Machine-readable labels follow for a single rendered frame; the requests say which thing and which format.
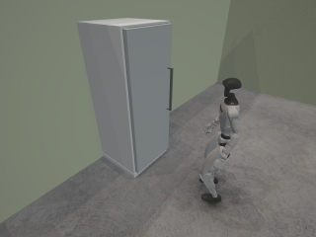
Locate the left robot thigh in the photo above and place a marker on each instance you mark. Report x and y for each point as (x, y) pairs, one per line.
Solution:
(211, 157)

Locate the right robot hand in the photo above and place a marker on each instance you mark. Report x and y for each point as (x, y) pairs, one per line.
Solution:
(210, 129)

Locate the robot left upper arm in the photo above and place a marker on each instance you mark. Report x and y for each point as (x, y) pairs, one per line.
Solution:
(233, 116)

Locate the right robot forearm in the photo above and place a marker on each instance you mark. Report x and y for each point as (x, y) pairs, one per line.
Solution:
(215, 122)

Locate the left robot forearm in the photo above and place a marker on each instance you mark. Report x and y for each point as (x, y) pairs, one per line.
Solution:
(232, 142)

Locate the humanoid robot head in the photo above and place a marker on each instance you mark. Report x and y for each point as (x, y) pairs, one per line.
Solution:
(231, 84)

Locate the left robot hand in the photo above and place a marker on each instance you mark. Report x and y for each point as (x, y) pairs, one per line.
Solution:
(218, 164)

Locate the handle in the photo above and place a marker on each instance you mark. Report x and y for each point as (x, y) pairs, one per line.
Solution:
(171, 88)

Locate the fridge door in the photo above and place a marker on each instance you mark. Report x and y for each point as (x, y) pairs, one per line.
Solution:
(148, 54)

